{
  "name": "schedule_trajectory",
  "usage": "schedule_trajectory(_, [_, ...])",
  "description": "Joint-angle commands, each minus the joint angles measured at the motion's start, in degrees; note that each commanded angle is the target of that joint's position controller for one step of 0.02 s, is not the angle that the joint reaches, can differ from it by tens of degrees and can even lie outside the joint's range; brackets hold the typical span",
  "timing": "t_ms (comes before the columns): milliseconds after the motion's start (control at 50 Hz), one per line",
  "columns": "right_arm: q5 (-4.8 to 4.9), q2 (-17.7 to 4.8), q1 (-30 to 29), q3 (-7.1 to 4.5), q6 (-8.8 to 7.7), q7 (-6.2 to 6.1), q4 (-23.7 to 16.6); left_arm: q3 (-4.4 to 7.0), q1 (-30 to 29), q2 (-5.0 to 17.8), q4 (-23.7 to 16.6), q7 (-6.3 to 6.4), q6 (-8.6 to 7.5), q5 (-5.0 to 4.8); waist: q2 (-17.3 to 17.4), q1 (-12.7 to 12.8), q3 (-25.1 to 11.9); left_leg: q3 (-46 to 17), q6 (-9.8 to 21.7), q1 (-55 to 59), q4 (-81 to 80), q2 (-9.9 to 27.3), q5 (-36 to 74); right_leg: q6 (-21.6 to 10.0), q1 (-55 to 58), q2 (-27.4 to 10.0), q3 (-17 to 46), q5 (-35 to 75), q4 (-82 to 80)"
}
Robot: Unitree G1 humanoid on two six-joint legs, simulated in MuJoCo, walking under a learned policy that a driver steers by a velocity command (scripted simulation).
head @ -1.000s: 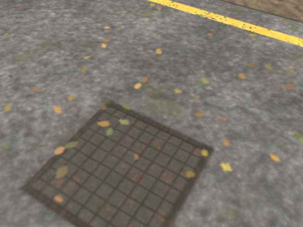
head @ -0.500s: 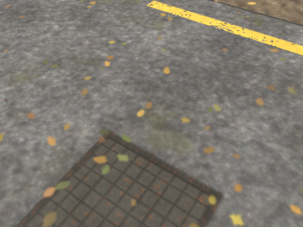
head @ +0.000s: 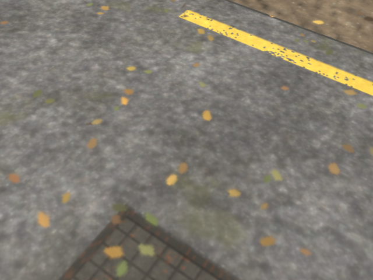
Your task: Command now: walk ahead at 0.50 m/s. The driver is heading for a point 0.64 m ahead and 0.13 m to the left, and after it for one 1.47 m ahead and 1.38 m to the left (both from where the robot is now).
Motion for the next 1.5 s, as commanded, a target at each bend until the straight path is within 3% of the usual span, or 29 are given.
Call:
schedule_trajectory(20, [-0.76,-4.1,1.8,-0.61,-0.75,0.31,-1.2,1.66,1.1,4.2,-3.6,0.70,0.11,0.32,6.5,0.6,-4.3,-17.3,8.7,11.4,-18.0,14.2,3.0,-0.5,-11.5,-6.3,2.1,6.6,-0.1])
schedule_trajectory(100, [-0.57,-7.0,6.0,-1.27,-1.00,-0.88,1.0,2.01,-3.0,3.6,-5.2,1.07,1.40,0.93,4.9,0.6,-1.1,-12.7,10.0,10.1,-21.3,13.7,8.9,1.5,-16.1,-7.1,1.1,13.7,-8.2])
schedule_trajectory(220, [0.12,-7.8,11.4,-1.13,-0.10,-2.28,2.9,1.56,-14.6,2.2,-8.6,0.17,0.73,0.91,4.7,-2.8,1.1,-8.2,7.7,15.1,-22.1,12.3,9.6,2.4,-18.5,-5.0,-0.8,27.7,-27.2])
schedule_trajectory(320, [0.55,-8.4,16.1,-1.45,0.96,-2.51,5.4,0.82,-22.5,2.0,-11.4,-1.43,0.10,0.29,4.5,-5.2,3.7,-7.9,7.7,23.1,-19.4,15.0,9.9,1.6,-19.8,-3.2,-1.9,25.1,-35.4])
schedule_trajectory(380, [0.99,-9.1,16.0,-1.93,1.76,-2.85,5.9,1.14,-22.4,3.5,-12.5,-2.26,-0.75,0.20,5.4,-3.4,3.3,-10.4,6.9,25.5,-14.9,16.8,14.8,0.1,-15.5,-1.9,-1.5,19.4,-39.0])
schedule_trajectory(420, [1.12,-10.0,13.1,-2.17,2.16,-2.87,5.0,2.59,-13.5,6.4,-10.3,-2.04,-1.27,0.38,6.3,2.0,-1.7,-9.6,5.3,23.5,-6.0,14.7,28.5,-1.5,-1.0,1.3,-3.9,17.9,-41.2])
schedule_trajectory(440, [0.73,-8.3,12.1,-1.53,2.15,-2.75,4.2,4.10,-3.1,9.7,-7.3,-1.50,-1.42,0.74,5.1,6.3,-8.7,-7.5,3.5,17.1,5.8,11.2,28.7,-3.4,14.9,-0.1,-2.6,19.5,-39.7])
schedule_trajectory(460, [-0.17,-4.9,13.5,-0.43,1.93,-2.70,2.4,5.29,6.8,14.4,-5.7,-0.76,-1.28,1.88,-3.4,8.2,-18.4,-3.9,0.6,1.5,26.1,5.2,9.9,-7.7,34.7,-13.3,12.8,16.7,-39.5])
schedule_trajectory(480, [0.89,0.9,19.9,1.12,0.72,-2.41,2.8,5.04,7.8,15.3,-5.2,-1.19,-1.06,2.05,-17.4,5.0,-25.1,-7.4,-1.2,-14.8,41.0,-2.1,-25.2,-14.0,46.2,-23.2,36.5,9.2,-47.5])
schedule_trajectory(500, [2.35,-6.2,16.3,-0.66,0.09,-2.37,3.3,3.54,5.5,9.3,-5.8,-1.08,-1.09,1.63,-10.6,6.1,-19.8,-12.5,-0.8,-19.5,47.1,1.5,-23.9,-11.5,41.4,-21.0,33.7,4.9,-49.3])
schedule_trajectory(520, [2.87,-7.9,11.9,-1.26,-0.15,-2.43,1.9,2.76,0.7,7.0,-6.6,-0.88,-1.15,1.32,-7.6,5.1,-12.2,-10.8,-0.2,-21.5,47.2,4.2,-18.4,-8.9,33.2,-19.5,24.1,7.4,-50.4])
schedule_trajectory(540, [2.51,-7.1,9.7,-1.41,0.02,-2.82,1.7,2.30,-3.5,5.8,-7.1,-0.98,-1.21,1.52,-3.2,3.2,-8.5,-9.9,-0.2,-18.9,45.0,6.8,-13.3,-7.5,25.2,-17.3,18.2,10.6,-52.5])
schedule_trajectory(580, [2.01,-5.0,10.5,-2.02,1.50,-2.87,1.9,1.70,-7.1,3.3,-6.7,-1.17,-1.46,2.25,-4.4,0.1,-4.3,-10.2,-0.2,-13.5,40.9,9.5,-8.1,-6.3,15.5,-13.9,8.9,14.7,-56.7])
schedule_trajectory(620, [2.15,-2.8,11.0,-2.06,2.93,-2.74,1.6,1.93,-7.1,3.5,-5.7,-0.95,-1.75,2.26,-4.2,-1.0,-2.6,-9.5,-0.3,-12.8,39.4,10.0,-6.2,-6.8,12.5,-13.1,3.7,18.2,-59.1])
schedule_trajectory(680, [1.56,-3.0,7.1,-2.49,3.95,-2.79,-0.6,2.61,-5.9,5.5,-4.7,-0.03,-1.81,2.55,-2.2,-1.1,-0.2,-10.5,-1.2,-18.1,34.9,10.1,0.1,-7.4,13.0,-13.4,-1.4,22.2,-60.7])
schedule_trajectory(780, [0.98,-2.4,-0.8,-2.14,3.50,-1.24,-3.7,3.03,-4.0,7.2,-4.0,1.17,-1.04,2.32,-1.4,0.7,2.0,-7.1,-1.8,-19.2,20.3,9.1,10.9,-6.1,16.1,-12.5,-9.2,24.3,-61.6])
schedule_trajectory(880, [0.88,-1.7,-9.5,-1.35,3.46,0.61,-8.2,3.67,-0.4,8.8,-2.8,1.62,0.62,1.30,-0.7,3.2,5.3,-2.2,-0.3,-21.0,11.2,7.9,7.9,-5.2,24.1,-14.6,-13.6,31.5,-57.7])
schedule_trajectory(940, [0.43,-4.3,-5.8,-2.53,3.52,1.35,-9.5,4.35,-2.8,11.4,-3.9,2.27,2.16,0.24,-3.9,-0.2,0.8,3.2,1.7,-10.8,9.5,2.4,0.7,-3.0,25.8,-14.3,-15.9,59.4,-46.0])
schedule_trajectory(980, [0.80,-9.5,8.2,-5.20,3.29,0.90,-6.5,4.38,-5.4,12.0,-5.0,2.37,2.76,-0.53,-3.1,-7.7,-7.0,3.8,4.8,7.9,1.9,-2.3,6.8,0.4,21.6,-11.0,-16.7,60.3,-26.7])
schedule_trajectory(1000, [0.48,-14.8,12.8,-6.85,3.61,-0.65,-5.7,3.68,-4.1,10.0,-6.2,2.13,2.20,0.95,4.4,-8.9,-11.3,-7.0,7.8,22.8,0.8,4.4,25.3,4.5,8.4,-7.3,-16.6,35.8,-9.3])
schedule_trajectory(1020, [-0.92,-20.2,9.0,-6.85,3.63,-1.34,-7.6,1.56,1.8,2.4,-8.2,1.27,0.97,3.70,16.6,-0.4,-17.6,-33.1,18.6,39.0,3.4,19.6,51.0,8.2,-12.6,4.0,-10.7,-18.7,11.5])
schedule_trajectory(1040, [-1.09,-17.9,11.2,-5.97,3.40,-0.66,-9.8,1.69,1.5,5.6,-7.7,0.51,-0.31,2.25,8.4,-4.2,-29.4,-39.8,22.7,41.2,0.5,23.3,52.5,7.5,-12.7,3.2,2.6,-20.9,16.8])
schedule_trajectory(1060, [-0.98,-15.0,9.3,-5.38,3.26,-0.38,-10.0,2.09,-4.2,7.0,-10.3,0.47,-0.61,-0.46,6.9,-4.5,-24.2,-35.2,21.8,37.2,-3.1,21.1,41.0,6.5,-17.7,2.3,2.8,-15.2,16.6])
schedule_trajectory(1080, [0.60,-12.2,4.8,-4.76,3.09,-0.48,-10.3,2.16,-6.9,7.3,-10.1,1.14,-0.43,-0.18,2.3,-2.9,-15.4,-28.6,17.5,27.8,-5.0,17.3,31.8,5.9,-19.4,-0.4,2.1,-9.3,11.3])
schedule_trajectory(1120, [0.61,-8.7,-0.9,-3.64,3.60,-1.24,-12.0,3.10,-7.0,8.9,-9.5,2.35,1.54,1.38,2.1,0.6,-9.2,-22.5,13.9,12.8,-8.0,13.2,27.1,5.9,-13.1,-2.9,2.3,-3.9,4.8])
schedule_trajectory(1160, [-0.53,-9.9,-0.8,-3.90,3.67,-1.58,-12.6,3.18,-5.9,7.8,-10.2,2.63,2.86,2.09,3.2,1.9,-9.1,-20.7,13.5,7.0,-8.9,11.6,30.2,6.2,-9.2,-1.9,1.6,-1.6,0.7])
schedule_trajectory(1220, [-0.16,-11.6,1.1,-4.39,3.87,-2.49,-12.7,2.83,-7.3,6.6,-11.5,3.16,3.52,2.48,4.6,1.5,-10.8,-20.4,12.6,7.8,-8.1,10.7,31.7,7.2,-10.9,-0.5,2.1,2.1,-5.4])
schedule_trajectory(1360, [0.41,-11.8,1.0,-4.11,6.36,-4.41,-14.5,2.66,-15.0,7.0,-14.9,2.92,4.21,1.84,8.3,-1.1,-8.2,-27.1,8.6,9.1,-8.4,8.2,4.2,8.1,-13.2,1.8,4.9,8.0,-19.9])
schedule_trajectory(1500, [0.67,-11.6,0.6,-3.90,7.66,-4.33,-16.6,2.66,-13.8,7.7,-15.9,1.36,2.12,1.21,10.3,-0.7,-8.8,-33.7,8.1,13.0,-1.6,7.9,19.4,6.3,-3.8,4.4,4.7,4.6,-34.5])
